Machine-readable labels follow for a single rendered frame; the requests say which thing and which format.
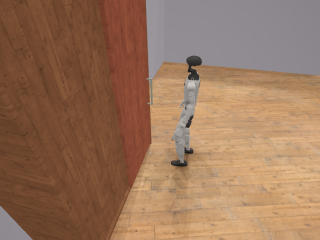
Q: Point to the right robot thigh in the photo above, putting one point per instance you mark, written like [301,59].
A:
[187,131]

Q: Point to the robot left hand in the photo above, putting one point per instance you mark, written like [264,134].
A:
[179,133]

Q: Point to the wardrobe door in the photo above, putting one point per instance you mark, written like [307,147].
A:
[125,36]
[55,70]

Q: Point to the left robot upper arm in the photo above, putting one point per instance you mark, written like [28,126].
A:
[191,89]

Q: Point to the robot left forearm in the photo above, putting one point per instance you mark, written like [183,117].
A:
[186,117]

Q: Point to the robot right hand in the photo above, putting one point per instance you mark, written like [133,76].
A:
[183,102]

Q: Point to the robot right foot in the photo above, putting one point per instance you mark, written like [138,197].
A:
[190,151]

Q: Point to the handle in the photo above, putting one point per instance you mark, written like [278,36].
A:
[151,90]

